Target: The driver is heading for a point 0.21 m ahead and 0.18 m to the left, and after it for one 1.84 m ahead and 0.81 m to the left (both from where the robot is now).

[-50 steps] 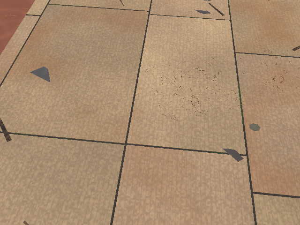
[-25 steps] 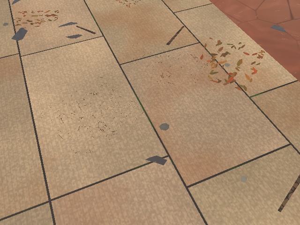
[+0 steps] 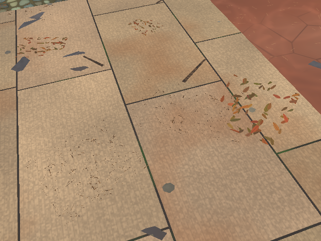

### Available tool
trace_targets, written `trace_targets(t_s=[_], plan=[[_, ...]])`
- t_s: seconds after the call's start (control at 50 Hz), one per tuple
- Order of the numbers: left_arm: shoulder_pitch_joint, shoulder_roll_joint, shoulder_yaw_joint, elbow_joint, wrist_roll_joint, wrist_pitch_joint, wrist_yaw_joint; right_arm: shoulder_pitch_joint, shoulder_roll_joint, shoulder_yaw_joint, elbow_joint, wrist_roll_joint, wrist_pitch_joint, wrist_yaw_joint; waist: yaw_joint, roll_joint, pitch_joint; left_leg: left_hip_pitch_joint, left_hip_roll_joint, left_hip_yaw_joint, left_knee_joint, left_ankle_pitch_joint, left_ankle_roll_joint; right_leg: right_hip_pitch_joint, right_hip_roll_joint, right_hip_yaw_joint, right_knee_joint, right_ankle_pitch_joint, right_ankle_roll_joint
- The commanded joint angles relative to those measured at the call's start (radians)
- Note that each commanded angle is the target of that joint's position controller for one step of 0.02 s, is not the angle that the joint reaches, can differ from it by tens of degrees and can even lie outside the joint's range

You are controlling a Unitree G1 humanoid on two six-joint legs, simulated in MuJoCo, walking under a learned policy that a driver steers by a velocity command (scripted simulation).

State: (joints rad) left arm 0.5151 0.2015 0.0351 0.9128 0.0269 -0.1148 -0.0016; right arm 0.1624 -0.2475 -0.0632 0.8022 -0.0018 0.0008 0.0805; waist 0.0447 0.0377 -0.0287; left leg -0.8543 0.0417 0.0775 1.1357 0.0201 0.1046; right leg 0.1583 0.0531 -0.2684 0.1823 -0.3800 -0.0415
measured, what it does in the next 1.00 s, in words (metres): walks ahead, turning left: left foot, then right foot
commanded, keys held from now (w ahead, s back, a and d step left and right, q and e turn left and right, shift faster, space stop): w+q+shift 0.68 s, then w+shift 0.24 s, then w+e+shift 0.08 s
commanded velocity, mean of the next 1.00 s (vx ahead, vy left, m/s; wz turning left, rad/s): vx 0.99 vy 0.00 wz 0.75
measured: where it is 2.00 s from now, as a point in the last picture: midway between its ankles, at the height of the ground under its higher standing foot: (62, 80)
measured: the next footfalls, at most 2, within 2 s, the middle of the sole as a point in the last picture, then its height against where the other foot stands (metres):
left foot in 0.16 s outside the picture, level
right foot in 0.56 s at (188, 191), level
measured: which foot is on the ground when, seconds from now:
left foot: up 0.00-0.14, down 0.16-0.56, up 0.58-0.98, down 1.00-1.00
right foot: down 0.00-0.16, up 0.18-0.54, down 0.56-1.00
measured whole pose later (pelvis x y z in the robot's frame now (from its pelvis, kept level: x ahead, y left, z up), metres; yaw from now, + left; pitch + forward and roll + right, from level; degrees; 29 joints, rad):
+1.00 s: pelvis +0.81 +0.23 -0.02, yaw +47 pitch +3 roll -1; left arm 0.57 0.26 0.02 0.95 0.02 -0.09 0.00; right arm -0.07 -0.27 0.02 0.57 -0.05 -0.04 0.07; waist 0.10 0.02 0.02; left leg -0.60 -0.03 0.07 0.62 -0.15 0.18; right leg 0.23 -0.07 -0.21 0.29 -0.44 0.06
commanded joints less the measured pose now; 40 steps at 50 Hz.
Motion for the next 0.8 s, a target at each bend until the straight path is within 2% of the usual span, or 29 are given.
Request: trace_targets(t_s=[0.02, 0.08, 0.1, 0.12, 0.14, 0.16, 0.18, 0.2, 0.22, 0.24, 0.26, 0.28, 0.3, 0.36, 0.4, 0.42, 0.48, 0.5, 0.52, 0.54, 0.56, 0.58, 0.6, 0.62, 0.64, 0.66, 0.72, 0.78, 0.8], plan=[[-0.073, 0.107, 0.012, -0.045, -0.006, -0.015, 0.023, -0.091, -0.023, 0.011, -0.093, -0.001, -0.009, 0.005, -0.068, -0.07, 0.18, 0.08, -0.028, 0.114, -0.2, 0.021, 0.049, -0.13, -0.208, -0.045, -0.091, 0.929, 0.107], [-0.072, 0.2, 0.033, -0.037, -0.009, -0.002, 0.064, -0.026, -0.074, 0.005, -0.093, 0.002, 0.005, -0.005, -0.136, -0.149, 0.08, 0.347, -0.112, 0.208, -0.347, -0.003, 0.085, -0.038, -0.257, -0.068, 0.097, 1.552, 0.117], [-0.096, 0.228, 0.044, -0.045, -0.003, 0.011, 0.076, 0.075, -0.108, -0.008, -0.069, 0.002, 0.014, -0.012, -0.191, -0.184, 0.032, 0.449, -0.136, 0.208, -0.353, -0.056, 0.099, -0.015, -0.279, -0.055, 0.224, 1.681, 0.114], [-0.149, 0.257, 0.056, -0.063, 0.007, 0.027, 0.079, 0.239, -0.156, -0.03, -0.027, 0.001, 0.021, -0.022, -0.276, -0.2, -0.031, 0.61, -0.149, 0.177, -0.35, -0.132, 0.126, -0.048, -0.299, -0.031, 0.422, 1.728, 0.1], [-0.246, 0.28, 0.068, -0.097, 0.016, 0.041, 0.075, 0.464, -0.213, -0.062, 0.041, -0.001, 0.023, -0.035, -0.382, -0.182, -0.083, 0.82, -0.128, 0.082, -0.415, -0.226, 0.181, -0.172, -0.295, 0.012, 0.735, 1.62, 0.072], [-0.335, 0.248, 0.07, -0.118, -0.002, 0.049, 0.052, 0.533, -0.229, -0.086, 0.075, 0.013, 0.011, -0.052, -0.424, -0.022, -0.058, 0.971, -0.073, -0.033, -0.589, -0.189, 0.256, -0.385, -0.138, 0.008, 1.226, 0.853, 0.043], [-0.416, 0.038, 0.008, -0.183, 0.02, 0.029, 0.022, 0.39, -0.218, -0.077, 0.084, 0.022, 0.008, -0.06, -0.272, 0.167, 0.082, 0.969, -0.034, -0.193, -0.478, -0.089, 0.259, -0.782, 0.023, 0.115, 1.531, -0.063, 0.008], [-0.331, 0.003, -0.009, -0.299, -0.002, 0.004, 0.011, 0.272, -0.241, -0.066, 0.035, -0.004, 0.005, -0.06, -0.115, 0.157, -0.043, 1.071, 0.088, -0.623, -0.617, -0.163, 0.416, -1.015, 0.023, 0.325, 1.629, -0.056, 0.047], [-0.324, 0.065, -0.016, -0.316, 0.016, -0.028, -0.001, 0.259, -0.21, -0.064, 0.006, -0.013, -0.001, -0.068, -0.115, 0.047, -0.063, 1.029, 0.182, -0.83, -0.849, -0.471, 0.409, -1.057, -0.029, 0.392, 1.533, -0.008, 0.035], [-0.331, 0.128, -0.005, -0.303, 0.015, -0.039, -0.005, 0.246, -0.156, -0.053, 0.005, -0.023, -0.009, -0.075, -0.078, -0.096, 0.033, 0.897, 0.185, -0.824, -0.947, -0.587, 0.362, -1.045, -0.073, 0.39, 1.448, 0.043, 0.04], [-0.34, 0.144, -0.004, -0.301, 0.031, -0.03, -0.004, 0.212, -0.15, -0.046, -0.002, -0.023, -0.024, -0.079, -0.034, -0.161, 0.085, 0.771, 0.159, -0.771, -0.969, -0.566, 0.323, -1.005, -0.105, 0.385, 1.366, 0.054, 0.055], [-0.335, 0.139, -0.011, -0.296, 0.051, -0.007, -0.005, 0.195, -0.16, -0.042, -0.012, -0.017, -0.045, -0.088, -0.006, -0.183, 0.118, 0.667, 0.12, -0.709, -0.977, -0.527, 0.305, -0.968, -0.134, 0.387, 1.301, 0.06, 0.077], [-0.35, 0.134, -0.018, -0.303, 0.055, 0.02, -0.007, 0.188, -0.153, -0.034, -0.012, -0.009, -0.064, -0.092, 0.012, -0.195, 0.158, 0.549, 0.085, -0.645, -0.992, -0.503, 0.29, -0.93, -0.169, 0.377, 1.219, 0.071, 0.099], [-0.504, 0.129, -0.036, -0.369, 0.034, 0.044, -0.02, 0.209, -0.18, -0.038, -0.023, -0.007, -0.098, -0.087, -0.033, -0.158, 0.203, 0.365, -0.021, -0.474, -1.031, -0.278, 0.251, -0.779, -0.2, 0.304, 0.849, 0.21, 0.136], [-0.597, 0.082, -0.056, -0.404, 0.008, 0.045, -0.028, 0.244, -0.179, -0.045, -0.018, 0.006, -0.095, -0.08, -0.095, -0.081, 0.172, 0.402, -0.083, -0.388, -0.986, -0.052, 0.191, -0.662, -0.163, 0.263, 0.602, 0.377, 0.123], [-0.615, 0.075, -0.059, -0.412, -0.001, 0.045, -0.028, 0.267, -0.191, -0.051, -0.014, 0.011, -0.093, -0.074, -0.123, -0.051, 0.137, 0.465, -0.081, -0.388, -0.963, 0.055, 0.171, -0.628, -0.133, 0.246, 0.532, 0.438, 0.111], [-0.613, 0.113, -0.048, -0.42, -0.006, 0.038, -0.014, 0.281, -0.218, -0.065, -0.019, 0.007, -0.087, -0.07, -0.142, 0.016, 0.059, 0.685, -0.045, -0.414, -0.844, 0.293, 0.126, -0.577, -0.076, 0.258, 0.378, 0.445, 0.08], [-0.564, 0.146, -0.034, -0.407, -0.003, 0.034, -0.006, 0.273, -0.229, -0.069, -0.024, 0.006, -0.087, -0.073, -0.119, 0.025, 0.012, 0.743, -0.041, -0.422, -0.755, 0.424, 0.101, -0.507, -0.049, 0.267, 0.34, 0.398, 0.072], [-0.464, 0.197, -0.011, -0.383, -0.006, 0.028, 0.006, 0.257, -0.254, -0.074, -0.03, -0.001, -0.089, -0.073, -0.064, 0.033, -0.071, 0.776, -0.037, -0.429, -0.613, 0.519, 0.076, -0.386, -0.026, 0.276, 0.34, 0.321, 0.06], [-0.279, 0.241, 0.014, -0.343, -0.008, 0.022, 0.019, 0.191, -0.283, -0.08, -0.047, -0.002, -0.092, -0.068, 0.061, 0.031, -0.166, 0.706, -0.059, -0.42, -0.398, 0.486, 0.055, -0.172, -0.045, 0.283, 0.332, 0.274, 0.047], [-0.036, 0.31, 0.047, -0.293, 0.011, 0.02, 0.04, 0.125, -0.221, -0.065, -0.079, -0.005, -0.103, -0.066, 0.176, -0.008, -0.286, 0.529, -0.098, -0.375, -0.102, 0.273, 0.044, 0.1, -0.173, 0.383, 0.387, 0.074, 0.024], [0.052, 0.374, 0.062, -0.271, 0.061, 0.02, 0.045, 0.118, -0.042, -0.017, -0.14, 0.013, -0.109, -0.069, 0.147, -0.282, -0.352, 0.213, -0.191, -0.277, 0.208, -0.525, 0.032, 0.306, -0.46, 0.798, 0.271, -0.261, -0.011], [-0.09, 0.382, 0.07, -0.285, 0.053, 0.025, 0.026, 0.199, -0.07, -0.002, -0.185, 0.036, -0.099, -0.072, 0.026, -0.445, -0.385, 0.07, -0.15, -0.228, 0.33, -0.477, 0.035, 0.256, -0.539, 1.201, 0.076, -0.405, -0.082], [-0.221, 0.254, 0.051, -0.313, 0.043, 0.032, 0.019, 0.138, -0.129, -0.008, -0.148, 0.006, -0.075, -0.076, 0.022, -0.25, -0.216, 0.029, -0.07, -0.191, 0.34, -0.363, 0.029, 0.1, -0.479, 1.036, 0.072, -0.499, -0.085], [-0.255, 0.192, 0.036, -0.302, 0.032, 0.037, 0.014, 0.101, -0.14, -0.011, -0.148, -0.013, -0.062, -0.062, 0.011, -0.14, -0.113, 0.048, -0.035, -0.166, 0.289, -0.306, 0.017, -0.036, -0.432, 0.851, 0.087, -0.323, -0.074], [-0.243, 0.174, 0.031, -0.276, 0.034, 0.037, 0.012, 0.071, -0.132, -0.011, -0.153, -0.023, -0.05, -0.046, 0.002, -0.093, -0.068, 0.071, -0.006, -0.162, 0.262, -0.302, 0.006, -0.122, -0.396, 0.723, 0.083, -0.167, -0.058], [-0.154, 0.127, 0.017, -0.172, 0.009, 0.007, -0.002, 0.009, -0.06, 0.016, -0.219, -0.04, -0.018, -0.009, -0.038, -0.135, 0.023, 0.059, 0.051, -0.181, 0.221, -0.284, -0.007, -0.261, -0.35, 0.511, 0.033, 0.054, -0.043], [-0.166, 0.154, 0.021, -0.144, 0.006, -0.019, -0.014, -0.048, -0.071, 0.028, -0.253, -0.038, -0.01, -0.005, -0.068, -0.108, 0.07, 0.046, 0.027, -0.195, 0.116, -0.166, -0.014, -0.329, -0.31, 0.342, -0.046, 0.202, -0.048], [-0.168, 0.182, 0.024, -0.141, 0.009, -0.026, -0.017, -0.068, -0.077, 0.033, -0.272, -0.037, -0.01, -0.005, -0.083, -0.131, 0.1, 0.049, 0.032, -0.202, 0.029, -0.122, -0.016, -0.349, -0.32, 0.307, -0.071, 0.255, -0.058]])
Keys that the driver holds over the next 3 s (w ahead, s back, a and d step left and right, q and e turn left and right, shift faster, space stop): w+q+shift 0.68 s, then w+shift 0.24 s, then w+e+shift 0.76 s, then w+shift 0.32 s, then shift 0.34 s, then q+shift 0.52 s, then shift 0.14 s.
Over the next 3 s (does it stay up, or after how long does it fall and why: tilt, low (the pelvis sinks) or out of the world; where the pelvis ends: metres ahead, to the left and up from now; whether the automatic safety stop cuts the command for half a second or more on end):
stays up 1.95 0.89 0.01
